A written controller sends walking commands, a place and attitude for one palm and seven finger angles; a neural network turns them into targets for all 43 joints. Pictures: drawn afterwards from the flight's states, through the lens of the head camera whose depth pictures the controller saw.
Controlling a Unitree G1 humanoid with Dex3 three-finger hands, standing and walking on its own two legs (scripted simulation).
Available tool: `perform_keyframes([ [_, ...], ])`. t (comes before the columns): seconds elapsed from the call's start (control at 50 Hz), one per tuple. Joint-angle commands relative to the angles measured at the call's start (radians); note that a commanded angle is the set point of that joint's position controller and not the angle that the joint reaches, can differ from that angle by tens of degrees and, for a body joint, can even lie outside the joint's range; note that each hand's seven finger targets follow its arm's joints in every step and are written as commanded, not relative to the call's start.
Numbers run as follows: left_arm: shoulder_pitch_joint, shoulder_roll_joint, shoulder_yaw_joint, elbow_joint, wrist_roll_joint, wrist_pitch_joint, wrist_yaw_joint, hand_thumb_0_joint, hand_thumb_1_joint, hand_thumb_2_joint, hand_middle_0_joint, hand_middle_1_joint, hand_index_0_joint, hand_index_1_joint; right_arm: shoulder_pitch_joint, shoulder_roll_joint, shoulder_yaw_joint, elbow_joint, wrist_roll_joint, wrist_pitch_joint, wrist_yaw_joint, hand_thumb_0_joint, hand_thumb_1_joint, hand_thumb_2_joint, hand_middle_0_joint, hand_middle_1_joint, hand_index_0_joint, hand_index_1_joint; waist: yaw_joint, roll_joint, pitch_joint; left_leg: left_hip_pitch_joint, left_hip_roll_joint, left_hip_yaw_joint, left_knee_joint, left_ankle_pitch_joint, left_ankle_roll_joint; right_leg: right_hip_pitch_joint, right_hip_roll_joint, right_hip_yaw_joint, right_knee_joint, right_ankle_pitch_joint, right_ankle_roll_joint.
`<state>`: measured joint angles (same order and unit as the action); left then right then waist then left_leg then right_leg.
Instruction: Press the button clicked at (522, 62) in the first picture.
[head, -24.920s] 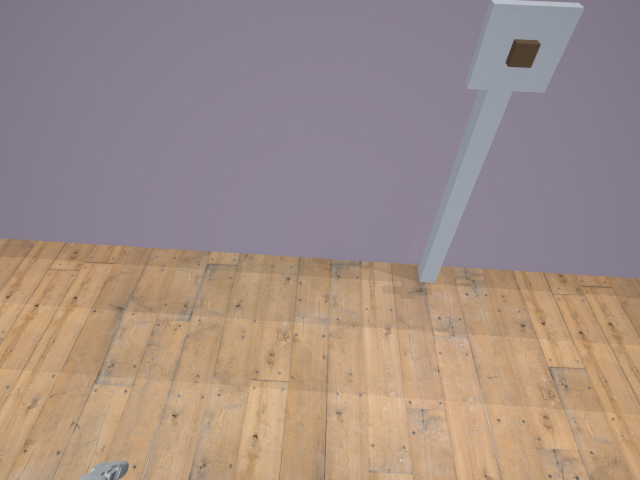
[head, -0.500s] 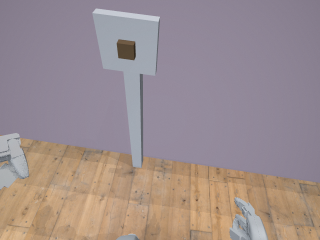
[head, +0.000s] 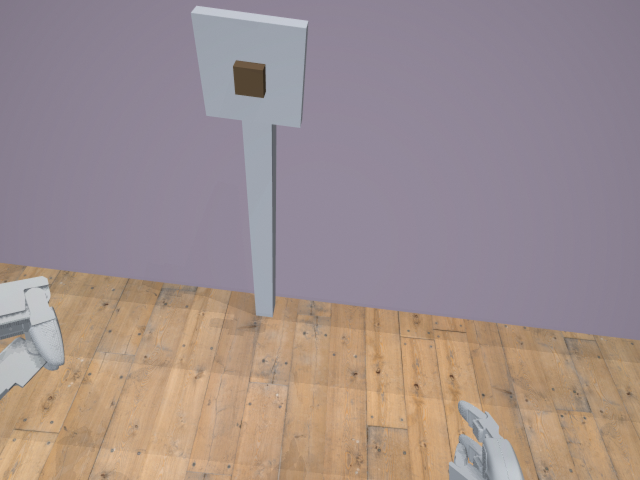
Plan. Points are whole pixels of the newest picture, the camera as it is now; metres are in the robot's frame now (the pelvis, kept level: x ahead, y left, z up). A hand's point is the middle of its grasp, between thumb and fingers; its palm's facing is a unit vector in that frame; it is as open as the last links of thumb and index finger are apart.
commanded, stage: stop stepping back and stand still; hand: left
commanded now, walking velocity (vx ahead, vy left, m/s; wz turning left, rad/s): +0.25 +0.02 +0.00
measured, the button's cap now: (250, 78) +0.70 +0.18 +0.13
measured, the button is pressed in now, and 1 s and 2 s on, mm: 0 0 0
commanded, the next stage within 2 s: let the arm hang, fingers relaxed in 0.64 s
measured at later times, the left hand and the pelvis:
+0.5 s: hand (1, 436) +0.12 +0.24 +0.17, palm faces +0.39 -0.83 -0.40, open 3.1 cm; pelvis -0.06 +0.01 +0.00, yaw -1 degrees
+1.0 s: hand out of the picture +0.01 +0.20 -0.16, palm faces -0.01 -0.98 -0.21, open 3.1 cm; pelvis -0.08 +0.01 -0.01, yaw +1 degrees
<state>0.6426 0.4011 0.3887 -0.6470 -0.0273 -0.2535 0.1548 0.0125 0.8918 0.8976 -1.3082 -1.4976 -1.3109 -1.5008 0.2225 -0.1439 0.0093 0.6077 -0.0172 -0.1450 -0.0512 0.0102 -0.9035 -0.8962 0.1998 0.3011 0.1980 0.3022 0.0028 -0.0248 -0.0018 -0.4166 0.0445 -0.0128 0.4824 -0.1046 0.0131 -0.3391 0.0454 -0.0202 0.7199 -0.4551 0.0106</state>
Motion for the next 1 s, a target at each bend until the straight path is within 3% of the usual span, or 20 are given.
perform_keyframes([
  [0.0, 0.000, 0.170, 0.098, -0.184, -0.001, -0.019, 0.010, 0.000, 0.900, 0.900, -1.300, -1.500, -1.300, -1.500, -0.104, -0.178, -0.051, -0.164, 0.004, -0.032, -0.019, 0.000, -0.900, -0.900, 0.200, 0.300, 0.200, 0.300, -0.007, 0.112, -0.070, 0.018, 0.009, -0.017, -0.065, -0.381, -0.012, 0.142, -0.105, 0.052, -0.444, 0.011, -0.075],
  [0.02, -0.021, 0.208, 0.131, -0.175, -0.013, -0.017, 0.014, 0.000, 0.900, 0.900, -1.300, -1.500, -1.300, -1.500, -0.110, -0.170, -0.050, -0.163, 0.000, -0.015, -0.025, 0.000, -0.900, -0.900, 0.200, 0.300, 0.200, 0.300, -0.007, -0.070, -0.073, 0.102, -0.050, 0.023, 0.206, -0.287, -0.041, -0.045, -0.272, 0.255, -0.559, -0.133, -0.152],
  [0.04, -0.070, 0.239, 0.171, -0.197, -0.027, -0.019, 0.026, 0.000, 0.900, 0.900, -1.300, -1.500, -1.300, -1.500, -0.110, -0.170, -0.044, -0.144, -0.011, -0.008, -0.028, 0.000, -0.900, -0.900, 0.200, 0.300, 0.200, 0.300, -0.004, -0.118, -0.083, 0.101, -0.039, 0.009, 0.370, -0.197, -0.035, -0.110, -0.382, 0.316, -0.576, -0.039, -0.199],
  [0.06, -0.102, 0.209, 0.146, -0.152, -0.025, -0.006, 0.023, 0.000, 0.900, 0.900, -1.300, -1.500, -1.300, -1.500, -0.105, -0.157, -0.040, -0.132, 0.006, -0.011, -0.031, 0.000, -0.900, -0.900, 0.200, 0.300, 0.200, 0.300, 0.003, -0.213, -0.115, 0.056, -0.060, -0.015, 0.468, -0.271, -0.036, -0.116, -0.386, 0.363, -0.574, -0.126, -0.207],
  [0.12, -0.063, 0.120, 0.083, -0.071, -0.012, 0.011, 0.023, 0.000, 0.900, 0.900, -1.300, -1.500, -1.300, -1.500, -0.110, -0.164, -0.042, -0.125, 0.016, -0.015, -0.046, 0.000, -0.900, -0.900, 0.200, 0.300, 0.200, 0.300, -0.018, -0.150, -0.058, 0.076, 0.000, -0.024, 0.275, -0.227, -0.002, -0.052, -0.311, 0.173, -0.457, 0.058, -0.142],
  [0.18, -0.052, 0.115, 0.060, -0.095, 0.008, -0.014, 0.021, 0.000, 0.900, 0.900, -1.300, -1.500, -1.300, -1.500, -0.109, -0.185, -0.039, -0.125, 0.013, -0.047, -0.052, 0.000, -0.900, -0.900, 0.200, 0.300, 0.200, 0.300, -0.014, 0.063, -0.017, 0.181, 0.016, -0.022, -0.130, -0.166, 0.028, -0.004, -0.204, 0.112, -0.331, 0.114, -0.065],
  [0.22, -0.069, 0.136, 0.062, -0.164, 0.010, -0.036, 0.018, 0.000, 0.900, 0.900, -1.300, -1.500, -1.300, -1.500, -0.105, -0.213, -0.048, -0.154, 0.021, -0.060, -0.046, 0.000, -0.900, -0.900, 0.200, 0.300, 0.200, 0.300, 0.001, 0.159, -0.087, 0.183, 0.109, -0.148, -0.138, -0.006, 0.067, 0.076, -0.093, 0.036, -0.182, 0.253, -0.015],
  [0.26, -0.060, 0.153, 0.079, -0.195, 0.008, -0.044, 0.014, 0.000, 0.900, 0.900, -1.300, -1.500, -1.300, -1.500, -0.103, -0.183, -0.036, -0.140, 0.009, -0.060, -0.045, 0.000, -0.900, -0.900, 0.200, 0.300, 0.200, 0.300, -0.006, 0.272, -0.104, 0.180, 0.144, -0.245, -0.236, -0.120, 0.061, 0.046, -0.062, -0.027, -0.066, 0.130, -0.001],
  [0.34, -0.061, 0.126, 0.063, -0.125, 0.019, -0.033, 0.019, 0.000, 0.900, 0.900, -1.300, -1.500, -1.300, -1.500, -0.099, -0.194, -0.036, -0.128, 0.009, -0.059, -0.035, 0.000, -0.900, -0.900, 0.200, 0.300, 0.200, 0.300, -0.002, 0.149, -0.026, 0.044, 0.122, -0.159, -0.201, -0.253, 0.068, 0.158, -0.066, -0.021, -0.241, 0.128, -0.017],
  [0.44, -0.088, 0.129, 0.067, -0.089, 0.005, -0.024, 0.017, 0.000, 0.900, 0.900, -1.300, -1.500, -1.300, -1.500, -0.082, -0.183, -0.053, -0.121, 0.008, -0.028, -0.035, 0.000, -0.900, -0.900, 0.200, 0.300, 0.200, 0.300, -0.018, -0.087, -0.013, 0.137, -0.041, 0.005, 0.234, -0.263, 0.003, -0.104, -0.280, 0.303, -0.518, -0.205, -0.155],
  [0.5, -0.125, 0.112, 0.058, -0.080, 0.003, -0.016, 0.021, 0.000, 0.900, 0.900, -1.300, -1.500, -1.300, -1.500, -0.087, -0.175, -0.038, -0.115, 0.011, -0.024, -0.035, 0.000, -0.900, -0.900, 0.200, 0.300, 0.200, 0.300, -0.029, -0.061, -0.023, 0.177, -0.015, -0.016, 0.099, -0.182, 0.014, -0.056, -0.250, 0.182, -0.420, 0.043, -0.126],
  [0.58, -0.127, 0.113, 0.046, -0.103, 0.015, -0.034, 0.012, 0.000, 0.900, 0.900, -1.300, -1.500, -1.300, -1.500, -0.122, -0.175, -0.022, -0.135, 0.010, -0.038, -0.045, 0.000, -0.900, -0.900, 0.200, 0.300, 0.200, 0.300, -0.009, 0.220, -0.021, 0.139, 0.116, -0.230, -0.239, -0.178, 0.036, 0.051, -0.065, 0.014, -0.179, 0.169, -0.009],
  [0.62, -0.133, 0.113, 0.042, -0.106, 0.023, -0.037, 0.011, 0.000, 0.900, 0.900, -1.300, -1.500, -1.300, -1.500, -0.123, -0.169, -0.020, -0.138, 0.004, -0.040, -0.046, 0.000, -0.900, -0.900, 0.200, 0.300, 0.200, 0.300, 0.003, 0.181, -0.023, 0.092, 0.146, -0.243, -0.265, -0.176, 0.050, 0.118, -0.064, 0.013, -0.163, 0.185, 0.000],
  [0.7, -0.073, 0.111, 0.049, -0.108, 0.019, -0.040, 0.007, 0.000, 0.900, 0.900, -1.300, -1.500, -1.300, -1.500, -0.110, -0.177, -0.028, -0.147, 0.006, -0.050, -0.034, 0.000, -0.900, -0.900, 0.200, 0.300, 0.200, 0.300, 0.001, 0.090, -0.076, 0.094, 0.059, -0.116, -0.167, -0.105, 0.031, 0.205, -0.088, 0.048, -0.287, 0.299, -0.013],
  [0.72, -0.182, 0.010, -0.278, 0.763, 0.091, 0.148, -0.135, 0.000, 0.900, 0.900, -1.300, -1.500, -1.300, -1.500, -0.124, -0.373, -0.106, 0.125, 0.014, -0.053, 0.053, 0.000, -0.900, -0.900, 0.200, 0.300, 0.200, 0.300, -0.030, 0.050, 0.004, 0.047, 0.037, -0.100, 0.061, 0.137, 0.033, 0.072, -0.169, 0.047, -0.194, 0.533, -0.037],
  [0.76, -0.208, -0.042, -0.282, 0.814, 0.066, 0.232, -0.149, 0.000, 0.900, 0.900, -1.227, -1.420, -1.227, -1.420, 0.005, -0.233, -0.081, 0.109, 0.025, 0.041, 0.054, 0.000, -0.900, -0.900, 0.200, 0.300, 0.200, 0.300, -0.030, -0.078, -0.136, 0.167, 0.028, -0.072, 0.113, 0.123, 0.006, 0.059, -0.191, 0.092, -0.221, 0.496, -0.064],
  [0.82, -0.320, -0.018, -0.297, 0.960, 0.066, 0.254, -0.149, 0.000, 0.900, 0.900, -1.117, -1.300, -1.117, -1.300, -0.007, -0.231, -0.061, 0.115, 0.003, 0.097, 0.053, 0.000, -0.900, -0.900, 0.200, 0.300, 0.200, 0.300, -0.030, -0.172, -0.050, 0.110, 0.008, -0.108, 0.087, -0.059, 0.034, -0.001, -0.176, 0.076, -0.269, 0.169, -0.076],
  [0.88, -0.388, -0.005, -0.315, 1.153, 0.062, 0.269, -0.146, 0.000, 0.900, 0.900, -1.007, -1.180, -1.007, -1.180, -0.040, -0.241, -0.054, 0.150, -0.015, 0.128, 0.054, 0.000, -0.900, -0.900, 0.200, 0.300, 0.200, 0.300, -0.017, -0.043, 0.061, 0.050, 0.011, -0.143, -0.002, -0.121, 0.045, -0.022, -0.154, 0.088, -0.298, 0.041, -0.082],
  [0.94, -0.377, -0.005, -0.333, 1.349, 0.053, 0.268, -0.142, 0.000, 0.900, 0.900, -0.897, -1.060, -0.897, -1.060, -0.045, -0.235, -0.039, 0.206, -0.017, 0.133, 0.048, 0.000, -0.900, -0.900, 0.200, 0.300, 0.200, 0.300, 0.007, 0.150, 0.043, 0.022, 0.036, -0.183, -0.127, -0.179, 0.047, 0.098, -0.115, 0.075, -0.277, 0.110, -0.065],
  [0.98, -0.345, -0.017, -0.341, 1.454, 0.049, 0.263, -0.143, 0.000, 0.900, 0.900, -0.823, -0.980, -0.823, -0.980, -0.020, -0.216, -0.034, 0.247, -0.011, 0.137, 0.043, 0.000, -0.900, -0.900, 0.200, 0.300, 0.200, 0.300, 0.015, 0.147, 0.008, 0.029, 0.039, -0.180, -0.152, -0.215, 0.045, 0.160, -0.114, 0.070, -0.295, 0.135, -0.065],
])
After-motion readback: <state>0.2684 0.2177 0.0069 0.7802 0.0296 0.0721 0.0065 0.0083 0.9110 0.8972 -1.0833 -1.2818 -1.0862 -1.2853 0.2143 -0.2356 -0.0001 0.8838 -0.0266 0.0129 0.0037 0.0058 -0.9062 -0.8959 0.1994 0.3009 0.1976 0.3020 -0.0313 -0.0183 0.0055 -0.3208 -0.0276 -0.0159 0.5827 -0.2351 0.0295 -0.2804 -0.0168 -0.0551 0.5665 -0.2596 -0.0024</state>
